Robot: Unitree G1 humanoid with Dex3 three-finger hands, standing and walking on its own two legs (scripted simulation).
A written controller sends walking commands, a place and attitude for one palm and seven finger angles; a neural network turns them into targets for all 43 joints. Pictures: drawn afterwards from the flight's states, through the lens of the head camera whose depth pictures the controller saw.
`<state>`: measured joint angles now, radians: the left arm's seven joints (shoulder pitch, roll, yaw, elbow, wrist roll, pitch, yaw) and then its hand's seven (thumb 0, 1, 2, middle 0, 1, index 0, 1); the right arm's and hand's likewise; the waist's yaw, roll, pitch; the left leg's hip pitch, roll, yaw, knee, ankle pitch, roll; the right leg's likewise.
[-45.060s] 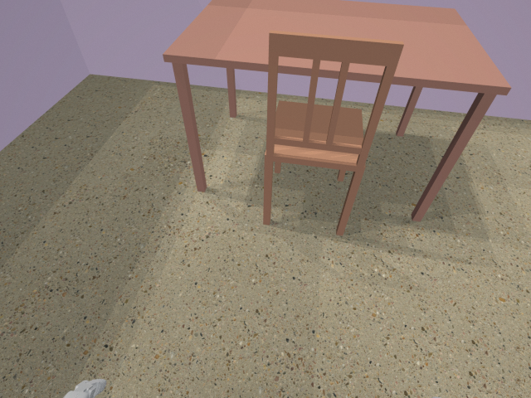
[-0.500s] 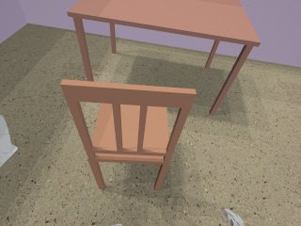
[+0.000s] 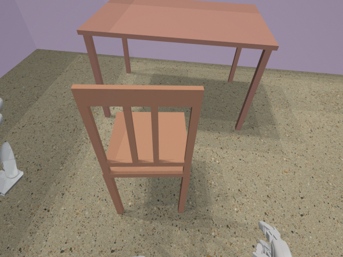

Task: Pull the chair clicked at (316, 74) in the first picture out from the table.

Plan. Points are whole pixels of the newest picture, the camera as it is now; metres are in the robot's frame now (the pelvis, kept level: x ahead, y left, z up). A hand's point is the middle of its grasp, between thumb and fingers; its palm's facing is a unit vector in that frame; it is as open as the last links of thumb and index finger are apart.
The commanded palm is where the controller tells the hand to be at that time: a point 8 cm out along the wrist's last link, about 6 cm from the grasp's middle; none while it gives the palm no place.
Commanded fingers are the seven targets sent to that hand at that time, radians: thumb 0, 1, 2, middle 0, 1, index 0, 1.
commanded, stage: stop stepping back and stand still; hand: left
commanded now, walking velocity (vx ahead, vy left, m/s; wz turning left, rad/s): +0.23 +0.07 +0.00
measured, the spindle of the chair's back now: (131, 136) +0.53 +0.17 -0.09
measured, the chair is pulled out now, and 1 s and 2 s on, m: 0.61 0.61 0.61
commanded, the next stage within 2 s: let the arm hang, fingers relaxed in 0.42 s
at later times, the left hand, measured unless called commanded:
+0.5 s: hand (3, 186) +0.18 +0.27 +0.18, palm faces +0.42 -0.72 -0.55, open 7.4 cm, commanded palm none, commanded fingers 0.00 0.90 0.90 -0.20 -0.30 -0.20 -0.30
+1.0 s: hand out of the picture -0.01 +0.19 -0.16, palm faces +0.07 -0.97 -0.22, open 7.0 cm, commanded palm none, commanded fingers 0.00 0.90 0.90 -0.20 -0.30 -0.20 -0.30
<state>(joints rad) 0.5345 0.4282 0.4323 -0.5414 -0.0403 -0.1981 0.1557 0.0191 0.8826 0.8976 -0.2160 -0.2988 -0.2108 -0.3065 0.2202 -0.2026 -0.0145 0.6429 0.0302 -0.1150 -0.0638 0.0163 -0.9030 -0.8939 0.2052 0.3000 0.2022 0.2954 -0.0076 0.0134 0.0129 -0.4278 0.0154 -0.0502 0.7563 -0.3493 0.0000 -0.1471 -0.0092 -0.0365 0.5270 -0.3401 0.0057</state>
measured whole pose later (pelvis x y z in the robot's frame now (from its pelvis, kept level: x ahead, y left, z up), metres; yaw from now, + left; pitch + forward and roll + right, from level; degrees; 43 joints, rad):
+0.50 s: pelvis +0.00 +0.01 +0.01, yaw +0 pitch -1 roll -1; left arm 0.62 0.44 0.45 -0.47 -0.04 -0.23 0.15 0.01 0.88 0.90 -0.22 -0.30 -0.21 -0.31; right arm 0.23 -0.19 0.00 0.67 0.03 -0.11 -0.07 0.02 -0.90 -0.89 0.21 0.30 0.21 0.30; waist 0.01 0.06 0.00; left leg -0.27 0.02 0.02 0.50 -0.22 0.01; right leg -0.20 0.01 -0.06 0.44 -0.23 -0.01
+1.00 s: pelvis -0.02 +0.00 +0.01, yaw +2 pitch -2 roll -1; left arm 0.32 0.20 0.00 0.95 0.01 0.03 0.02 -0.03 0.97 0.90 -0.21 -0.30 -0.20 -0.30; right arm 0.32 -0.18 0.00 0.97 -0.02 0.02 -0.03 0.01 -0.92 -0.89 0.20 0.30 0.20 0.30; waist 0.01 0.01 0.05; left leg -0.27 0.00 -0.02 0.49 -0.20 0.01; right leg -0.20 -0.01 -0.10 0.45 -0.23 -0.02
